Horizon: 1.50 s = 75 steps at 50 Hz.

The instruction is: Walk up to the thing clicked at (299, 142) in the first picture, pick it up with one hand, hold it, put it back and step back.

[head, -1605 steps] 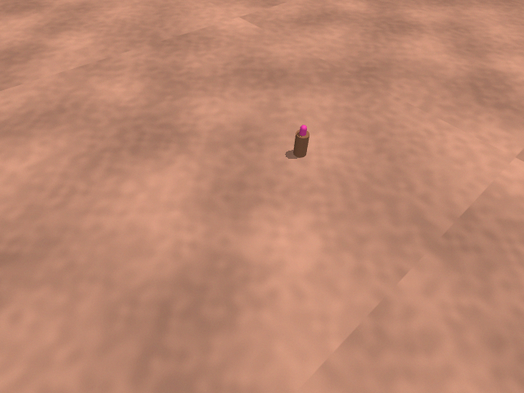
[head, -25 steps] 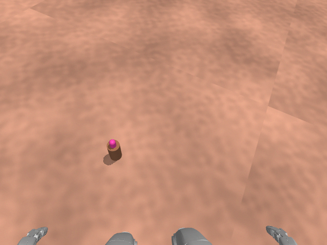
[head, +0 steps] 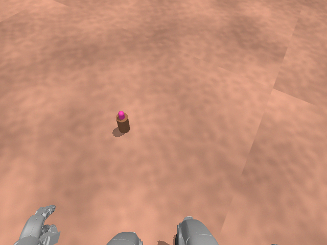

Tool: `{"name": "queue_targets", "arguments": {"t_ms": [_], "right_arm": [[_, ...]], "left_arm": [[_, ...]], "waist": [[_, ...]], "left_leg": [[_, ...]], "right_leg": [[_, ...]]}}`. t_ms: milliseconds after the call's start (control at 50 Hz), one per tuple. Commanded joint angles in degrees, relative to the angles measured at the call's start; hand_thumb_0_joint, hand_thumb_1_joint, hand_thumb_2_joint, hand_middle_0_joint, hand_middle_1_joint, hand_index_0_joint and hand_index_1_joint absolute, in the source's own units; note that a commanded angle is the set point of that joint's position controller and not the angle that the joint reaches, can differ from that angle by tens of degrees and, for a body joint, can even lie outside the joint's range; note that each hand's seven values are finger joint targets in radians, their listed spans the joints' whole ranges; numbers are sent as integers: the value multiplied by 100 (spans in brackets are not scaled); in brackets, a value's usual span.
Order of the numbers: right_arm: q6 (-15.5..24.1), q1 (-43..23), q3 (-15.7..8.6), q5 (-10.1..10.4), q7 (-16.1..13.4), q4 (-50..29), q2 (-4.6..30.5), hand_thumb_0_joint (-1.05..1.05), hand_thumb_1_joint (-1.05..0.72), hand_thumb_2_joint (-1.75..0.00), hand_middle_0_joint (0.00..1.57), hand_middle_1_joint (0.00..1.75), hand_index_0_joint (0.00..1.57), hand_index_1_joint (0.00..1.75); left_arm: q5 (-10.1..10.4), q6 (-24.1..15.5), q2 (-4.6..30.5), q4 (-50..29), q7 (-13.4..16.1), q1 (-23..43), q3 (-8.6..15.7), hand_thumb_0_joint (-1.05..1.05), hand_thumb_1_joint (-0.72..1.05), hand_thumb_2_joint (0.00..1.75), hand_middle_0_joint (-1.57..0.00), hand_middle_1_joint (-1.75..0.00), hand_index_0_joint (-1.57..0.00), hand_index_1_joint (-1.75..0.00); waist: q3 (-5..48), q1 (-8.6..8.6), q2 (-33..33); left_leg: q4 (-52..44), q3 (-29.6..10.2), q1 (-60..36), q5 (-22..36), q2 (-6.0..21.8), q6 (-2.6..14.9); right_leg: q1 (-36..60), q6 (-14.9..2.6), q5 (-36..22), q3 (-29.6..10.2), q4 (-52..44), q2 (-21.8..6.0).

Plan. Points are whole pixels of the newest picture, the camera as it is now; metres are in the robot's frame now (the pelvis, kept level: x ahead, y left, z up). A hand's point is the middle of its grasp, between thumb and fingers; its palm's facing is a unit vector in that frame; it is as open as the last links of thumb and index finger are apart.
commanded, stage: step back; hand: left
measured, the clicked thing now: (122, 120) +0.83 +0.25 -0.65
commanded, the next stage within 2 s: stand in 1.50 s
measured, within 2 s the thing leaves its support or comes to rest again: neither
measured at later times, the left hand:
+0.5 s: hand out of the picture -0.10 +0.24 -0.12, palm faces +0.00 -0.90 -0.44, open 7.4 cm
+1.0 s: hand out of the picture -0.15 +0.23 -0.13, palm faces +0.07 -0.93 -0.37, open 7.4 cm
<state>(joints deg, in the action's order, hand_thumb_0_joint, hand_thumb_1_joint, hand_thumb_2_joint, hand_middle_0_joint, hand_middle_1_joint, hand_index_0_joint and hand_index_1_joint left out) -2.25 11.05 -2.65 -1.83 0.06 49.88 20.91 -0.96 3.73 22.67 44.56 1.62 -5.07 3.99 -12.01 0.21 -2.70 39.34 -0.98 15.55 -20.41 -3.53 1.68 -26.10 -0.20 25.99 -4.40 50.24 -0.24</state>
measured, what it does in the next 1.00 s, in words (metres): walks backwards: right foot, then left foot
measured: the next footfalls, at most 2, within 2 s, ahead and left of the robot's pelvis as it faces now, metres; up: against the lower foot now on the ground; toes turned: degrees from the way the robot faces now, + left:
right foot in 0.28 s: -0.12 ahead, -0.14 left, +0.00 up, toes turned +2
left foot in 0.60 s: -0.11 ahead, +0.12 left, +0.00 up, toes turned +2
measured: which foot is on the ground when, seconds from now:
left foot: down 0.00-0.30, up 0.32-0.58, down 0.60-1.00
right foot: up 0.00-0.26, down 0.28-1.00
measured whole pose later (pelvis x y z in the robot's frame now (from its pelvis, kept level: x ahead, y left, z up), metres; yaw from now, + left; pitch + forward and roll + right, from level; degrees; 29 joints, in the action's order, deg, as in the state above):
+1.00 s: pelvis -0.19 -0.03 +0.01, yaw +2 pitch -3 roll +0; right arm -0.1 12.1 -3.2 -1.7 0.5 55.7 22.0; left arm -1.8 -2.4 19.7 56.1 -0.8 -13.3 3.4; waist -4.1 2.1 1.8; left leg 48.8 -3.7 18.7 -28.2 -0.7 0.5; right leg -14.4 -1.5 16.1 1.3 33.7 0.4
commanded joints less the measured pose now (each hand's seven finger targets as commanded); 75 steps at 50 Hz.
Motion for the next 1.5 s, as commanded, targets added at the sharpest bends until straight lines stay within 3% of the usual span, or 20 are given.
{"name": "queue_targets", "arguments": {"t_ms": [0,140,220,260,280,360,480,560,580,620,680,760,820,860,900,1060,1120,1140,1300,1480], "right_arm": [[220,-389,-408,-78,-172,-553,1661,0,-90,-90,20,30,20,30],[135,-108,-405,-35,-178,-615,1505,0,-90,-90,20,30,20,30],[-55,-410,-386,50,-106,-623,1614,0,-90,-90,20,30,20,30],[-66,-328,-212,94,-86,-736,985,0,-90,-90,20,30,20,30],[-88,-680,-296,69,-208,-845,1080,0,-90,-90,20,30,20,30],[-63,23,-350,153,-170,-359,1315,0,-90,-90,20,30,20,30],[93,-307,-369,-35,-26,-339,1355,0,-90,-90,20,30,20,30],[267,459,-392,17,53,209,1155,0,-90,-90,20,30,20,30],[301,657,-464,-42,31,351,1235,0,-90,-90,20,30,20,30],[351,342,-544,-113,7,144,2102,0,-90,-90,20,30,20,30],[495,-373,-345,-78,-34,47,1500,0,-90,-90,20,30,20,30],[429,-169,-398,-100,16,91,1568,0,-90,-90,20,30,20,30],[308,-237,-293,-7,8,49,1233,0,-90,-90,20,30,20,30],[305,-260,-201,19,-30,-55,893,0,-90,-90,20,30,20,30],[341,-7,-318,9,-56,89,1242,0,-90,-90,20,30,20,30],[395,247,-306,-8,-12,468,943,0,-90,-90,20,30,20,30],[457,-315,-329,-21,-77,371,1480,0,-90,-90,20,30,20,30],[450,-543,-346,0,-47,348,1598,0,-90,-90,20,30,20,30],[454,-808,-158,98,-77,645,1135,0,-90,-90,20,30,20,30],[431,-960,-92,180,-34,952,1011,0,-90,-90,20,30,20,30]], "left_arm": [[80,-77,1034,-270,100,-243,321,0,90,90,-20,-30,-20,-30],[-18,-183,943,-169,-23,-442,280,0,90,90,-20,-30,-20,-30],[-56,-279,876,260,-51,-1150,295,0,90,90,-20,-30,-20,-30],[-183,-350,1607,260,-44,-1275,500,0,90,90,-20,-30,-20,-30],[-181,-328,2232,55,-35,-797,608,0,90,90,-20,-30,-20,-30],[-171,-421,1408,-113,45,235,412,0,90,90,-20,-30,-20,-30],[-222,-504,1545,158,-18,-651,518,0,90,90,-20,-30,-20,-30],[-155,-414,1577,256,-117,-473,396,0,90,90,-20,-30,-20,-30],[-170,-378,1274,265,-129,-593,267,0,90,90,-20,-30,-20,-30],[-58,-407,1141,199,-120,-31,253,0,90,90,-20,-30,-20,-30],[3,-486,1069,458,-228,-348,222,0,90,90,-20,-30,-20,-30],[-30,-531,1054,648,-291,-490,253,0,90,90,-20,-30,-20,-30],[-88,-640,1026,874,-188,-941,278,0,90,90,-20,-30,-20,-30],[-138,-726,1735,937,-127,-1236,424,0,90,90,-20,-30,-20,-30],[-99,-776,1702,696,-129,-778,433,0,90,90,-20,-30,-20,-30],[-32,-659,1232,638,-141,-222,130,0,90,90,-20,-30,-20,-30],[136,-537,790,713,-132,-349,-28,0,90,90,-20,-30,-20,-30],[89,-513,1008,852,-111,-456,51,0,90,90,-20,-30,-20,-30],[82,-636,1037,1175,-100,-256,10,0,90,90,-20,-30,-20,-30],[86,-615,918,1479,-108,90,-130,0,90,90,-20,-30,-20,-30]], "waist": [[1304,102,749],[1446,-122,1220],[1869,170,1379],[1450,206,-626],[1151,474,-1257],[925,-200,-243],[998,477,-810],[1125,48,-596],[1114,-75,27],[604,-302,1385],[488,95,741],[664,-78,1330],[855,242,822],[884,404,-673],[630,216,-81],[1152,-126,-481],[1221,52,937],[1094,115,951],[1612,83,654],[1624,-73,241]], "left_leg": [[-1536,-1766,-45,3502,1973,1241],[-1162,-1326,-862,3281,1857,1288],[-663,-908,-372,2377,1475,743],[703,-534,1862,-498,191,45],[2110,-823,1553,-1575,-126,-190],[3224,-999,1211,-423,-292,-283],[1067,-533,1653,-951,233,-347],[-1596,310,-687,-289,73,-7],[-1875,-84,-1372,-171,198,34],[-3047,-3625,-11,-3521,2422,1193],[-2457,-1959,-38,-1386,1682,827],[-2282,-1370,375,-1351,1410,656],[-1112,-797,826,-791,1059,356],[813,-242,1845,-1298,125,-42],[1412,-684,1534,-1135,450,-87],[-1028,219,-774,552,360,-141],[-2225,-1834,-189,-128,1847,501],[-2257,-1878,357,-445,2067,769],[-1470,-391,-562,2331,1163,57],[-1928,-339,-1069,1908,1109,5]], "right_leg": [[-141,-113,736,-808,2521,644],[238,184,525,2,321,249],[1692,-60,-967,575,-2575,273],[2227,-502,-897,-1793,-2927,-1127],[481,-1626,-1159,-2974,-3377,-2512],[407,-1024,-1602,-923,-2660,-1307],[1966,-1094,1517,-1585,-3054,-1522],[837,-714,838,-561,-2584,-1081],[150,-514,969,-224,-1847,-763],[-838,26,749,258,-66,-142],[-140,-50,-146,77,-133,-254],[936,-22,-120,521,-1167,4],[2228,-133,-763,410,-2651,156],[2264,-954,1193,-2664,-3661,-1637],[1681,-1434,477,-2722,-3509,-2071],[495,-660,-1827,-448,-2375,-995],[546,-102,-397,200,-1422,-55],[1142,-87,65,275,-1168,-95],[1811,-163,-2782,-157,-2321,-504],[1783,-143,-2683,-242,-2950,-661]]}}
